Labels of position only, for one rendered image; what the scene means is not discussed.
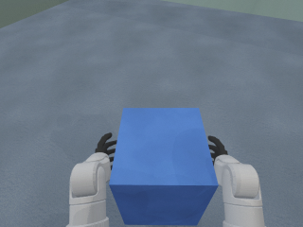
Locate left robot forearm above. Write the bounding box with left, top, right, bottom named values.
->
left=65, top=152, right=112, bottom=227

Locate robot right hand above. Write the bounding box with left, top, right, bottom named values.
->
left=207, top=135, right=228, bottom=166

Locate carton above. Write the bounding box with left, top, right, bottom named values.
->
left=109, top=108, right=219, bottom=226

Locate robot left hand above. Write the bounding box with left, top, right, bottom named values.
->
left=95, top=132, right=117, bottom=170

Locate right robot forearm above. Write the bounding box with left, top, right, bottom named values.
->
left=214, top=154, right=266, bottom=227

